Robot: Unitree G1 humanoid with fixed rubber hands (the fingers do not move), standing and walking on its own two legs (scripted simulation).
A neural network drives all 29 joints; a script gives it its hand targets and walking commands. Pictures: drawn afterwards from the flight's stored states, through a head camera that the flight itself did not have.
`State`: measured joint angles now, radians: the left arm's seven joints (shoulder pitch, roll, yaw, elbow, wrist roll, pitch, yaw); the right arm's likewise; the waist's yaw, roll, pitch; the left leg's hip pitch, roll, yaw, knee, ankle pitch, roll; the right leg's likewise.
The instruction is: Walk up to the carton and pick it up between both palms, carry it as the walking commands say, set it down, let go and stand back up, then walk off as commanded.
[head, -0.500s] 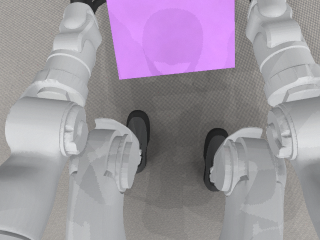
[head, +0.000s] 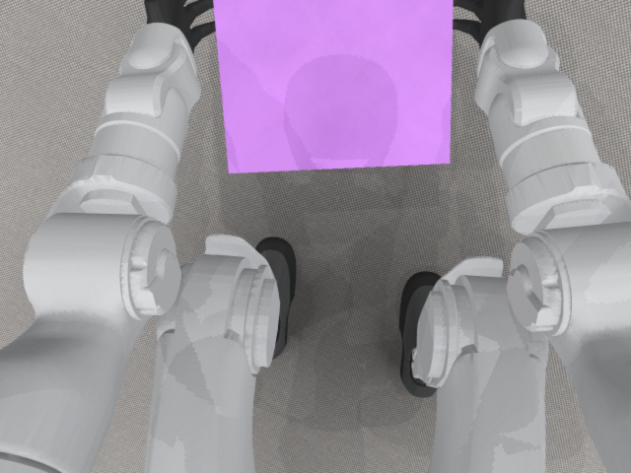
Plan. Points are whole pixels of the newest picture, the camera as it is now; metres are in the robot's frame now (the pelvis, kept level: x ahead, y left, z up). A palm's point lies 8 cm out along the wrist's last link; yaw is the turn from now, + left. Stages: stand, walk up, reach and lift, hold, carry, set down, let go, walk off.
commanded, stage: reach and lift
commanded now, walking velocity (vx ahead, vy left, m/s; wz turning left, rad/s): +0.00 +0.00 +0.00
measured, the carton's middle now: (332, 40) +0.54 +0.06 -0.25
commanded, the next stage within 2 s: none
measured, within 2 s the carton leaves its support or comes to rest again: neither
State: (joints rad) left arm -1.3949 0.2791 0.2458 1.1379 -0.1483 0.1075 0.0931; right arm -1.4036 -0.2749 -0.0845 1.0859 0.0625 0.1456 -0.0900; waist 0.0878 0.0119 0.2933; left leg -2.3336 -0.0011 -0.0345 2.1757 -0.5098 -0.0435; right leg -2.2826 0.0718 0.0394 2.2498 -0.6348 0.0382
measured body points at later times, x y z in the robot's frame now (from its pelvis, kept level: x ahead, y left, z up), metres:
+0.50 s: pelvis +0.00 +0.00 +0.02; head +0.34 +0.01 +0.31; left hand +0.52 +0.20 -0.12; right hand +0.57 -0.11 -0.11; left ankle +0.13 +0.13 -0.33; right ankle +0.09 -0.12 -0.33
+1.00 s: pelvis +0.00 +0.00 +0.07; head +0.32 +0.01 +0.38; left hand +0.51 +0.20 -0.05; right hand +0.55 -0.11 -0.05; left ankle +0.13 +0.14 -0.33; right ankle +0.09 -0.12 -0.33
